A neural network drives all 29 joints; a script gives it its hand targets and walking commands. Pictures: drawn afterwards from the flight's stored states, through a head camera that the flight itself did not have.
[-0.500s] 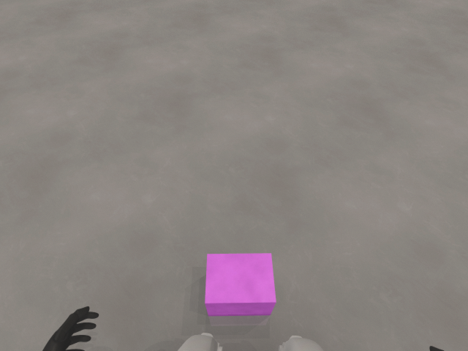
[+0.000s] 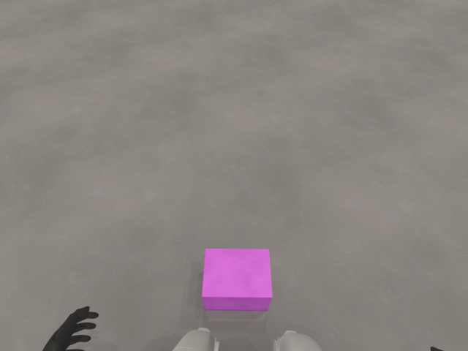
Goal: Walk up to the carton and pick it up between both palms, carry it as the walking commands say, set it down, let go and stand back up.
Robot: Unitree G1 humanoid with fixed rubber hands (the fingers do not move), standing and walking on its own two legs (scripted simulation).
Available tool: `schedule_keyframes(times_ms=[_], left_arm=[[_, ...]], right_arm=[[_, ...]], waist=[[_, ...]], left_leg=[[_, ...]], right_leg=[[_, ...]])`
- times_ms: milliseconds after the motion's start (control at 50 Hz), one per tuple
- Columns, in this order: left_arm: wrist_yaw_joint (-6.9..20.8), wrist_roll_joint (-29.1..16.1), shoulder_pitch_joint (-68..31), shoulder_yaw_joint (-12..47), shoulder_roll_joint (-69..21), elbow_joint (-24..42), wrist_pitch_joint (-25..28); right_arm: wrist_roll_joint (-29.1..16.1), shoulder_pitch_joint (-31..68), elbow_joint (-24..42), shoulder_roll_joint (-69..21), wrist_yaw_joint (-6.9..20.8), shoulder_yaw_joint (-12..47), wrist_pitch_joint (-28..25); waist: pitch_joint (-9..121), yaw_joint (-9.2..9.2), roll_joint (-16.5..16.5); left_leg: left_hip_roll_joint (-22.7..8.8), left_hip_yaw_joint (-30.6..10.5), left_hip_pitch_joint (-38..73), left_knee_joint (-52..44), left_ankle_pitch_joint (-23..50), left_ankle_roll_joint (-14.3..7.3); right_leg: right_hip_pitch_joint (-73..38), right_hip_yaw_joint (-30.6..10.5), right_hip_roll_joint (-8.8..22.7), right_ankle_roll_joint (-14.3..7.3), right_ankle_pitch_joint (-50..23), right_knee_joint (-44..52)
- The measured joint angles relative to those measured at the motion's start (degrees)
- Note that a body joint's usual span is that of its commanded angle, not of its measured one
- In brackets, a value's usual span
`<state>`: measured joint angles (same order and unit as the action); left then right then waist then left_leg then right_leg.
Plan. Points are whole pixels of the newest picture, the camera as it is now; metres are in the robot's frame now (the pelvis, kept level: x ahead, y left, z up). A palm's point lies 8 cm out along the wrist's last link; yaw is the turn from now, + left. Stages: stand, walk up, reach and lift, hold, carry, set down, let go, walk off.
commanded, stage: walk up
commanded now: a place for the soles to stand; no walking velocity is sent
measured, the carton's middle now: (237, 280) +0.44 +0.02 -0.63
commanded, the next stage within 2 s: reach and lift in 0.76 s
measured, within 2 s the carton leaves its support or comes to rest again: neither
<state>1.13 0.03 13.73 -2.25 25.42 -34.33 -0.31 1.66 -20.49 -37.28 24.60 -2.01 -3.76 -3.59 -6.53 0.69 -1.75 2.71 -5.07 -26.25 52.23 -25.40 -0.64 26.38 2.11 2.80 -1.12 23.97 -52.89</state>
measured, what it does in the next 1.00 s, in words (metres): stands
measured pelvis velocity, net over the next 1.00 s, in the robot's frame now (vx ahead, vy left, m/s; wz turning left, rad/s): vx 0.00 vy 0.01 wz -0.02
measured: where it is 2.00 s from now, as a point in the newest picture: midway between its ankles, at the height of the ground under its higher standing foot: outside the picture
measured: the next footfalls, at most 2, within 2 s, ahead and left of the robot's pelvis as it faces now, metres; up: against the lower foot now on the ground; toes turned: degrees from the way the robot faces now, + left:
none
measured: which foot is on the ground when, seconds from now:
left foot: down 0.00-1.00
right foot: down 0.00-1.00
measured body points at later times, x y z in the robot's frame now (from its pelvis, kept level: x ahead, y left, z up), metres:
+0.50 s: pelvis +0.01 +0.00 +0.00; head +0.05 +0.01 +0.45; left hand +0.15 +0.32 -0.08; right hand +0.10 -0.33 -0.07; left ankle +0.05 +0.14 -0.69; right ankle +0.05 -0.12 -0.69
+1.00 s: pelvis +0.00 +0.01 +0.00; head +0.10 +0.01 +0.44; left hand +0.15 +0.30 -0.10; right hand +0.13 -0.31 -0.09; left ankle +0.05 +0.14 -0.69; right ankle +0.05 -0.12 -0.69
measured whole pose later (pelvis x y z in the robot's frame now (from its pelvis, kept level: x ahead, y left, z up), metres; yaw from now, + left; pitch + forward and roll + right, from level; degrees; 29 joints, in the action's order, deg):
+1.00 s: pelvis +0.00 +0.01 +0.00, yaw -1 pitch -2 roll -1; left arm 1.5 0.0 8.6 -6.2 20.3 -34.3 -0.9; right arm 1.7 -12.5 -32.0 21.3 2.3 -7.1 1.3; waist -16.2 0.6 -0.4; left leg 0.8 -5.3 -26.6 51.6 -22.9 1.5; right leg 26.0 2.1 0.8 -1.1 22.3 -50.3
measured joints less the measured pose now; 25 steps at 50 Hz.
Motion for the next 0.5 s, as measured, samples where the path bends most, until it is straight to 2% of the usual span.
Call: schedule_keyframes(times_ms=[40, 80, 180, 340, 500], left_arm=[[0.00, 0.00, 0.00, 0.00, 0.00, -0.01, -0.04], [0.00, 0.00, 0.00, 0.00, 0.00, -0.01, -0.23], [0.00, 0.00, 0.00, 0.00, 0.00, 0.01, -0.15], [0.00, 0.00, 0.00, 0.00, 0.00, 0.00, 0.07], [0.00, 0.00, 0.00, 0.00, 0.00, 0.01, 0.36]], right_arm=[[0.00, 0.00, 0.00, 0.00, 0.10, 0.00, -0.06], [0.00, 0.00, 0.01, 0.00, 0.10, 0.00, -0.26], [0.00, 0.00, 0.00, 0.00, 0.10, 0.00, -0.44], [0.00, 0.00, 0.00, 0.00, 0.07, 0.00, -0.54], [-0.05, 0.00, -0.01, 0.00, -0.02, 0.00, -0.62]], waist=[[-0.10, -0.03, 0.00], [-0.04, -0.03, -0.03], [-0.02, 0.17, -0.09], [0.51, 0.17, -0.21], [0.24, 0.24, -0.25]], left_leg=[[0.06, 0.01, 0.13, -0.44, 2.93, 0.20], [0.07, 0.01, 0.16, -0.45, 2.59, 0.84], [-0.63, -0.18, -0.03, -0.45, 2.05, 0.85], [0.20, -0.18, -0.05, -0.45, 1.71, 0.85], [-0.45, -0.19, -0.15, -0.45, 1.53, 0.85]], right_leg=[[0.00, -0.01, 0.09, 0.00, 0.20, -0.34], [0.01, -0.03, 0.13, 0.00, 0.33, -0.37], [0.01, 0.08, -0.67, 0.00, 0.31, 0.28], [0.00, 0.09, 0.18, 0.00, 0.83, -0.09], [0.00, 0.09, -0.48, 0.00, 0.72, 0.42]])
